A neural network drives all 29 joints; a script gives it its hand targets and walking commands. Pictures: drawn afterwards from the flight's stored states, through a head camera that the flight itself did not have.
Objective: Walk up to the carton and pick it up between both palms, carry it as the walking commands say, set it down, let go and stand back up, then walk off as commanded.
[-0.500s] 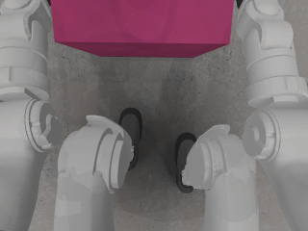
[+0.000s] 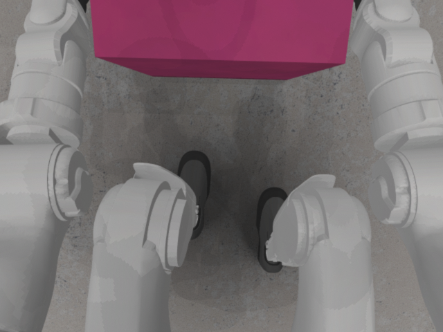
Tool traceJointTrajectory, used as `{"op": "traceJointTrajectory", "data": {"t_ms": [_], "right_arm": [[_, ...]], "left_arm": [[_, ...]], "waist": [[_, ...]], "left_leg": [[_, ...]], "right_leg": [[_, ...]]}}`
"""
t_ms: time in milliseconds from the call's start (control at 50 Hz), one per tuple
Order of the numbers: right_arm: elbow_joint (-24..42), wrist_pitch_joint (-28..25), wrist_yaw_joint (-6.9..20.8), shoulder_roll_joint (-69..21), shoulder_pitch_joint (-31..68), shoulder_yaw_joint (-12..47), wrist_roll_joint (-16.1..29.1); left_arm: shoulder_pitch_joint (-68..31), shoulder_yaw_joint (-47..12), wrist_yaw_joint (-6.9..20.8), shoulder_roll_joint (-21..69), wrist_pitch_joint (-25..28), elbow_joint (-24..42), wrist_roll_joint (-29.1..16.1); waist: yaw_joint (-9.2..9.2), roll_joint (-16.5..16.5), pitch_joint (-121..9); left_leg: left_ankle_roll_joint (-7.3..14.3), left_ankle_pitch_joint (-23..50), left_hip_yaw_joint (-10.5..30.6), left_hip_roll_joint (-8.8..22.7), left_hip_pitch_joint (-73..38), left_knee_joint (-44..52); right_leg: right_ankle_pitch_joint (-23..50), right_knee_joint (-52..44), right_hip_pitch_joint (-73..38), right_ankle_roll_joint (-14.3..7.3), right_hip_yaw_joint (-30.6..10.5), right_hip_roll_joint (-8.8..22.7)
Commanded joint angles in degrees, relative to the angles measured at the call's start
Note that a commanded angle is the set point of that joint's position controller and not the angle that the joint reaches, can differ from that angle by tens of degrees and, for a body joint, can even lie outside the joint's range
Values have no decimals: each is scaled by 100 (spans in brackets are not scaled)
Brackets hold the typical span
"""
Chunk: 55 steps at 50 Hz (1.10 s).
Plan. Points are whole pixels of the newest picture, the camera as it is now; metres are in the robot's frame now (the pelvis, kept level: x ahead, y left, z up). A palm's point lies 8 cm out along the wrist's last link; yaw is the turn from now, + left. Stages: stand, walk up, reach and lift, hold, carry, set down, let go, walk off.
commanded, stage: set down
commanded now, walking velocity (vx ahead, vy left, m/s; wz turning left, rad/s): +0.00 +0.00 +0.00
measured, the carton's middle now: out of the picture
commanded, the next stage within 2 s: let go in 1.68 s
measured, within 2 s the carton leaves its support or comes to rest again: neither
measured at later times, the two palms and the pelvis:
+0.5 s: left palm out of the picture +0.51 +0.31 -0.15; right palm out of the picture +0.57 -0.13 -0.15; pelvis +0.00 -0.01 +0.00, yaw +0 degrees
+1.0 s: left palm out of the picture +0.51 +0.33 -0.01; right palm out of the picture +0.58 -0.14 +0.00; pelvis -0.01 +0.00 +0.11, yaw +1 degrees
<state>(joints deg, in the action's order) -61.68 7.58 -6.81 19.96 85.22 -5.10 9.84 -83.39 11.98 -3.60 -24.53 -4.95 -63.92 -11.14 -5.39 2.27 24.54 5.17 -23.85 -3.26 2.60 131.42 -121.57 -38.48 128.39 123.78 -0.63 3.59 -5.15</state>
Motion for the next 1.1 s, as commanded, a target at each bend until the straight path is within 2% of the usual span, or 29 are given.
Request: {"op": "traceJointTrajectory", "data": {"t_ms": [0, 100, 240, 360, 400, 420, 440, 520, 600, 680, 880, 1080], "right_arm": [[632, -164, 21, 914, 1533, -154, -38], [635, -138, 122, 942, 1521, -28, 28], [972, -106, 155, 1068, 1467, 89, 79], [1576, 100, 89, 1197, 1452, 122, 135], [1945, 234, 60, 1304, 1623, 88, 199], [2276, 298, 27, 1353, 1508, 54, 205], [2346, 349, 0, 1352, 1477, 38, 230], [2461, 583, -45, 1301, 1452, -111, 166], [2446, 793, -22, 1353, 1171, -384, 6], [2380, 903, 65, 1382, 1094, -542, -94], [2635, 1148, 289, 1535, 1176, -556, -18], [3158, 1394, 372, 1731, 1034, -681, -48]], "left_arm": [[-1570, 100, -31, -1088, 194, 740, -55], [-1337, 77, 41, -1103, 156, 511, -148], [-1200, 180, 168, -1413, 186, 620, -223], [-1189, 237, 222, -1817, 89, 1152, -326], [-1306, 204, 211, -1925, -25, 1519, -407], [-1162, 248, 213, -1947, -87, 1797, -404], [-1162, 345, 235, -1946, -137, 1909, -359], [-1243, 417, 289, -1979, -409, 2122, -298], [-1025, 353, 325, -1929, -650, 2267, -284], [-941, 332, 376, -1891, -807, 2336, -254], [-907, 373, 420, -2024, -1106, 2671, -202], [-822, 423, 498, -2194, -1363, 3213, -198]], "waist": [[-157, -179, -7426], [-211, -53, -7259], [-314, 140, -7484], [-399, 112, -8522], [-387, 23, -9186], [-406, 12, -9674], [-448, -20, -9567], [-376, -56, -9160], [-150, -242, -9373], [-41, -349, -9423], [-137, -341, -10114], [-39, -366, -10983]], "left_leg": [[-418, 1738, 944, -82, -5539, 432], [-379, 1527, 1021, -36, -5448, 452], [-312, 1685, 933, -12, -5264, 356], [-272, 1829, 786, -38, -5587, 307], [-255, 1888, 751, -74, -5961, 331], [-252, 2191, 651, -101, -6303, 320], [-240, 2227, 589, -114, -6275, 334], [-260, 1717, 547, -135, -6135, 654], [-311, 1624, 607, -170, -6501, 975], [-364, 1537, 698, -203, -6770, 1368], [-394, 1387, 814, -290, -7585, 2341], [-440, 1562, 738, -369, -8508, 3279]], "right_leg": [[1133, -1215, -983, 80, -363, 217], [945, -1195, -864, 38, -341, 272], [1145, -1175, -1215, 57, -367, 286], [1428, -1207, -2043, 54, -388, 237], [1545, -1210, -2483, 40, -379, 187], [1795, -1248, -2883, 66, -349, 154], [1781, -1285, -2885, 69, -355, 138], [1371, -1554, -2802, 24, -364, 146], [1268, -1818, -2726, -28, -313, 121], [1162, -2126, -2608, -58, -262, 108], [1131, -3004, -3134, -59, -265, 92], [1401, -3982, -4209, 1, -266, 77]]}}
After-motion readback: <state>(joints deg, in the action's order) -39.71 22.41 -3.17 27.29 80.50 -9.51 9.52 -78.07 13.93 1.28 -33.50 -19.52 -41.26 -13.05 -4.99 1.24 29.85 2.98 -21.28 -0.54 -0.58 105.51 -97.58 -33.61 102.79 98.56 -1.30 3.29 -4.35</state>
